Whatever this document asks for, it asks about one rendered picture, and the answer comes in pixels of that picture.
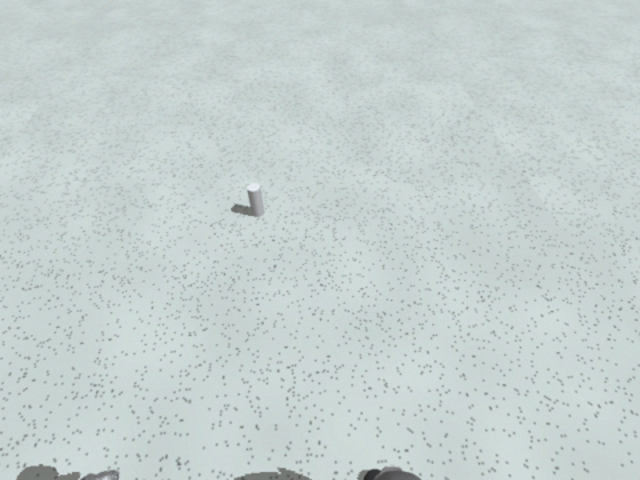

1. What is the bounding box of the can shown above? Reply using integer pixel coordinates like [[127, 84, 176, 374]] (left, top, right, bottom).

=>
[[247, 183, 264, 217]]

